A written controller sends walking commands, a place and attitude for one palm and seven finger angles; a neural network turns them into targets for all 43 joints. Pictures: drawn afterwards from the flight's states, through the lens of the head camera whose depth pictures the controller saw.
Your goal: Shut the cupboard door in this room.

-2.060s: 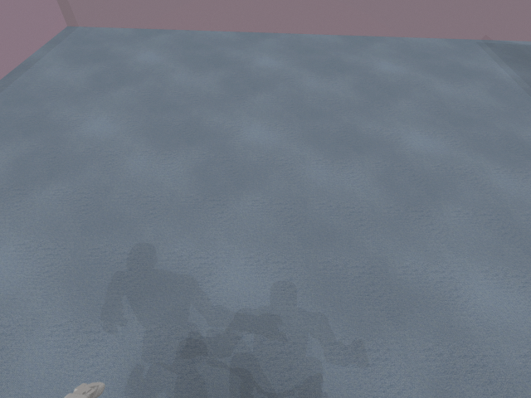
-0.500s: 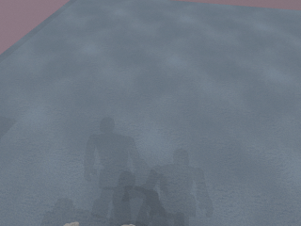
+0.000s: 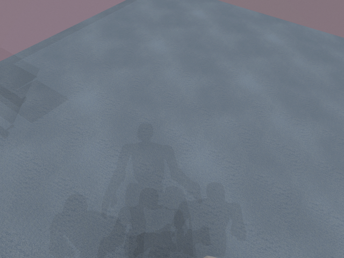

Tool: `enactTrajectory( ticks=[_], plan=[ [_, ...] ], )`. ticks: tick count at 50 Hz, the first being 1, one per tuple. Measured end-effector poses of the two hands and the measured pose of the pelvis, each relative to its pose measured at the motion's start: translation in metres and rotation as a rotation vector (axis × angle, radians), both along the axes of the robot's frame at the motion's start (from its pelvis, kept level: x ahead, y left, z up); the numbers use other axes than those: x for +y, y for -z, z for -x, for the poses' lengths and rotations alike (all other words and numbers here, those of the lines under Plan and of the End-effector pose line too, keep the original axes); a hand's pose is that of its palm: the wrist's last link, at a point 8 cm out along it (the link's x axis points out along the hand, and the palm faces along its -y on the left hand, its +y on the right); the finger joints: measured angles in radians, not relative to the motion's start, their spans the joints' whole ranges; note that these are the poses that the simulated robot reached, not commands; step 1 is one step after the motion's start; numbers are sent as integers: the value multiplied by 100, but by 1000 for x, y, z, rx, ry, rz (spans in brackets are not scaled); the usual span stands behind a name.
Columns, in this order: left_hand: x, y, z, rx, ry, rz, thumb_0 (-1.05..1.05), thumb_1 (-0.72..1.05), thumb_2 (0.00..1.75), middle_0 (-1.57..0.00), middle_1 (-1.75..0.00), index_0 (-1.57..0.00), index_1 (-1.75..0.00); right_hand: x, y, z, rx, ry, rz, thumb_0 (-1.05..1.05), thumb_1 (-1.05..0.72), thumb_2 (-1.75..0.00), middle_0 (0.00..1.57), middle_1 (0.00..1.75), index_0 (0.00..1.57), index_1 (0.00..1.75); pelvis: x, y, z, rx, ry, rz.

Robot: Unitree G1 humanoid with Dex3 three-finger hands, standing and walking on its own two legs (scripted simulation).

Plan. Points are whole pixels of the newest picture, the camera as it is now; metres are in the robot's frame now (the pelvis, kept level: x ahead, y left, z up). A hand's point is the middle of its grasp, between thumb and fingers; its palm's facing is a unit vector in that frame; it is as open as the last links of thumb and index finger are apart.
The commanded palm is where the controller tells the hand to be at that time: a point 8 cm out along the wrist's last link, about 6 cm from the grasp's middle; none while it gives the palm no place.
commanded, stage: turn or walk to find it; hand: left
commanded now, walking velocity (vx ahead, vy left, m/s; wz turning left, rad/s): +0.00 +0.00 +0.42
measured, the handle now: out of the picture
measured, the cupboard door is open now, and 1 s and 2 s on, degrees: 88 88 88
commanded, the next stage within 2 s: stand and wait in 1.16 s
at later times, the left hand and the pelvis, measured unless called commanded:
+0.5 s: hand out of the picture +0.01 +0.17 -0.14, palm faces +0.24 -0.93 -0.28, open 7.4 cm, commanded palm none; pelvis -0.02 -0.04 +0.01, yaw +13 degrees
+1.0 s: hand out of the picture -0.11 +0.22 -0.16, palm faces +0.46 -0.86 -0.24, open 7.4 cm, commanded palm none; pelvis -0.06 +0.01 +0.01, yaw +24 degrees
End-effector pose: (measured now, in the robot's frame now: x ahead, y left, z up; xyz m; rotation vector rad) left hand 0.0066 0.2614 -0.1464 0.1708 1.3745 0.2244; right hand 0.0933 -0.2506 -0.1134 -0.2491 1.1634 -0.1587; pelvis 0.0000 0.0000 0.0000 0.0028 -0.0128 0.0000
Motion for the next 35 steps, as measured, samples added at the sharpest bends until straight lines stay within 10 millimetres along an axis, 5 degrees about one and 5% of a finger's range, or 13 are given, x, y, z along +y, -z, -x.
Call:
enactTrajectory(
  ticks=[8,17,27,35],
  plan=[
    [5,-19,-6,-79,-45,-11,1,91,90,-20,-30,-20,-30,21,0,5,14,-47,-45,0,-91,-90,21,30,20,30,2,-10,8,-1,-64,14],
    [-27,-34,-22,-213,-55,-66,1,91,90,-20,-30,-20,-30,-8,31,24,77,-58,-93,0,-91,-90,21,30,20,30,-25,0,18,2,-140,-12],
    [-53,-39,24,-191,-156,-52,1,91,90,-21,-30,-20,-30,-30,23,30,159,-126,-66,0,-91,-90,20,30,19,30,-37,-10,26,-10,-244,-26],
    [-45,-17,85,-110,-272,-8,1,91,90,-21,-30,-20,-30,-1,15,6,147,-240,-19,0,-91,-90,20,30,19,30,-23,-5,38,-3,-318,-11]
  ],
)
